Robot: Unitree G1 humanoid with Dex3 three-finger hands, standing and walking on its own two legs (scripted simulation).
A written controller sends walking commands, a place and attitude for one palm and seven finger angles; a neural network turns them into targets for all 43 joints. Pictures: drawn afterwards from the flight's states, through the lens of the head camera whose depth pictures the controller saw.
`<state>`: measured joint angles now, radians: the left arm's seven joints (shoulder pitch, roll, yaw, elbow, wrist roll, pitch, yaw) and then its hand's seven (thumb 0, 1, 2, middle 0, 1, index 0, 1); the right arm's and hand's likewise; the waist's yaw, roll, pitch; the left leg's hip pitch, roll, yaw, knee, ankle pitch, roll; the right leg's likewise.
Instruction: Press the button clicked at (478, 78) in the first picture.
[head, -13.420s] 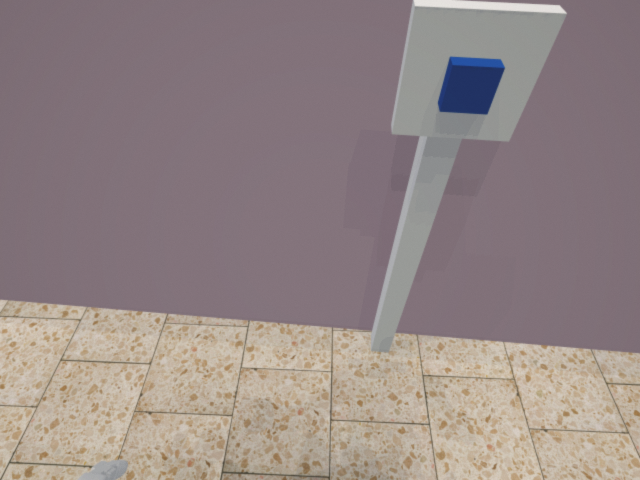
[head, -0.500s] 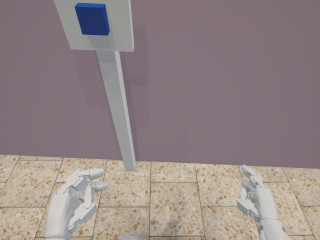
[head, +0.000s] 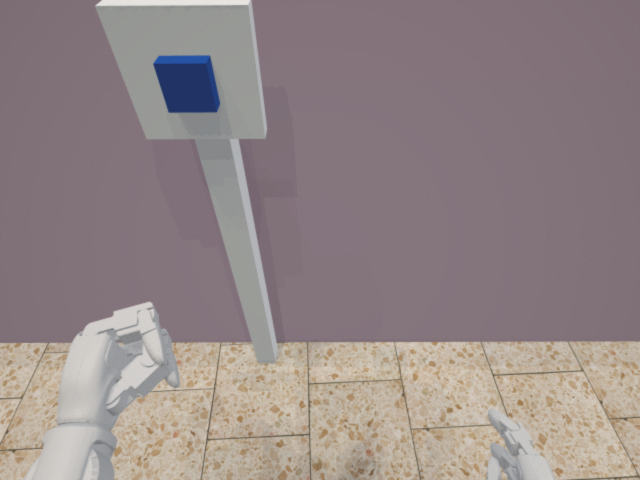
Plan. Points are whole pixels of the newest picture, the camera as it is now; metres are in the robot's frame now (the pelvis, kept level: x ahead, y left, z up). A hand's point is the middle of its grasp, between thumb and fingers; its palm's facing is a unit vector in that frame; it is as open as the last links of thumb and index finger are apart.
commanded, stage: raise the hand and make a fist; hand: left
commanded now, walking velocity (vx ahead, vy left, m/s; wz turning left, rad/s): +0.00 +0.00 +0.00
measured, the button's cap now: (189, 83) +0.57 +0.23 +0.23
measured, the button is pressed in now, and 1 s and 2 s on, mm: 0 0 0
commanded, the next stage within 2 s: aim a knuckle at the button in 1.02 s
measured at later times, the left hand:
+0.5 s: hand (109, 290) +0.24 +0.21 +0.20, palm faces +0.14 -0.99 -0.08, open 3.1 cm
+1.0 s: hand (99, 281) +0.23 +0.21 +0.22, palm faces +0.16 -0.99 -0.06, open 3.1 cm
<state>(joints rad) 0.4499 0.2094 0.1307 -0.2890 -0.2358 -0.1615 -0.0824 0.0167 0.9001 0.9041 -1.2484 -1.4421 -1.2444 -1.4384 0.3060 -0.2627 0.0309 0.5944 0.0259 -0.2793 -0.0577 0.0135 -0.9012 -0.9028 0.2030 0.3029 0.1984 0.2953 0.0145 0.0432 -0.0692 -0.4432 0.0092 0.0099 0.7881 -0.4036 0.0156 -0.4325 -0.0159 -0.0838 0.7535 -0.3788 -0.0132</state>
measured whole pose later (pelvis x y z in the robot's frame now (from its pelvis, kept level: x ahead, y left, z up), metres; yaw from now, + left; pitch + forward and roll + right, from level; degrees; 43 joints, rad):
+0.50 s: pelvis +0.01 -0.01 +0.02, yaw +1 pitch -3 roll -1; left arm 0.18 0.29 0.29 -0.34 -0.30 0.22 -0.19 0.02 0.90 0.90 -1.30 -1.50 -1.30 -1.50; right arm 0.18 -0.23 0.10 0.62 0.05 -0.26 -0.09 0.01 -0.90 -0.90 0.20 0.30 0.20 0.30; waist 0.08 0.06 -0.05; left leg -0.20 0.00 0.00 0.57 -0.32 0.01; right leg -0.18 -0.01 -0.10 0.54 -0.31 -0.02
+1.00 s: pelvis +0.00 -0.02 +0.03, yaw +0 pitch -6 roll +0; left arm 0.09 0.30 0.33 -0.34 -0.31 0.34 -0.18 0.02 0.90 0.90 -1.31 -1.50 -1.30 -1.50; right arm 0.18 -0.25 0.09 0.65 0.07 -0.23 -0.10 0.01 -0.90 -0.90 0.20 0.30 0.20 0.30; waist 0.08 0.06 -0.02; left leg -0.14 0.01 0.00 0.51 -0.27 0.00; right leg -0.13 0.00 -0.09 0.49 -0.26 -0.03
